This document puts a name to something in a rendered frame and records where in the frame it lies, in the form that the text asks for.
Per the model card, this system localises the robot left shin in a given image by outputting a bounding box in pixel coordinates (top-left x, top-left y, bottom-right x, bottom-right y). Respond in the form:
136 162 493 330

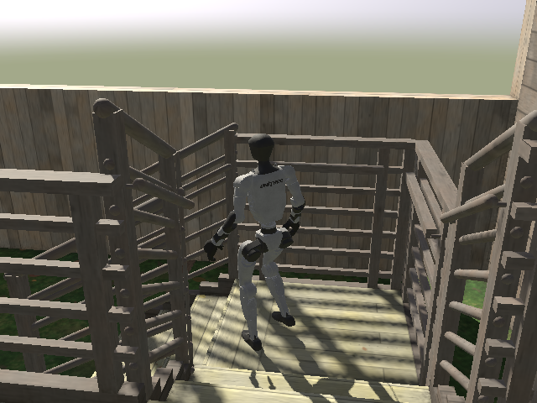
239 285 258 340

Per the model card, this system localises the left robot thigh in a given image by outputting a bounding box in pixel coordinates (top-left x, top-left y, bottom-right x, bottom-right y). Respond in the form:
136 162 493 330
237 239 263 299

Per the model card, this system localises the robot right hand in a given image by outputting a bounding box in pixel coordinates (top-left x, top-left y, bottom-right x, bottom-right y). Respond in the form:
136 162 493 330
282 218 300 237

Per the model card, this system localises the robot left hand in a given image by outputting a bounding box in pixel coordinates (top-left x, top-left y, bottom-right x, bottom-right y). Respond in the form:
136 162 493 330
204 239 224 261

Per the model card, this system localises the right robot forearm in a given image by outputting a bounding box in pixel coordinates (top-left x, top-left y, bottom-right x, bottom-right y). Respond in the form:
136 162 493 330
289 203 305 223

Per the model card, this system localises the right robot upper arm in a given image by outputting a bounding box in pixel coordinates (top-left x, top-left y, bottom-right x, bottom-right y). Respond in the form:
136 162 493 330
278 165 305 207

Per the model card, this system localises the left robot upper arm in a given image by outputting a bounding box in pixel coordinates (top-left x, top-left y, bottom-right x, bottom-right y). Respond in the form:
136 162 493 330
232 174 252 223

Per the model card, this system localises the left robot forearm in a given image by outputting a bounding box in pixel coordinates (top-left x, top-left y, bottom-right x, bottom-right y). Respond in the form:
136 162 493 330
211 212 237 246

